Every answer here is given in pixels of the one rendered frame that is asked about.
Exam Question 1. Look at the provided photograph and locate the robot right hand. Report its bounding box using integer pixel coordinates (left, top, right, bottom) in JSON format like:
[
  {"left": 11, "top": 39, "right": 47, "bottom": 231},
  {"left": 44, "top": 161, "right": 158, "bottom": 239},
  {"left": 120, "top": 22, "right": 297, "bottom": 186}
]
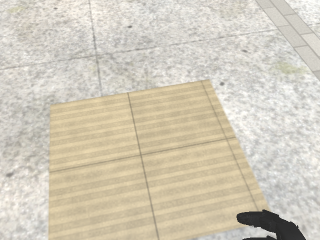
[{"left": 236, "top": 209, "right": 306, "bottom": 240}]

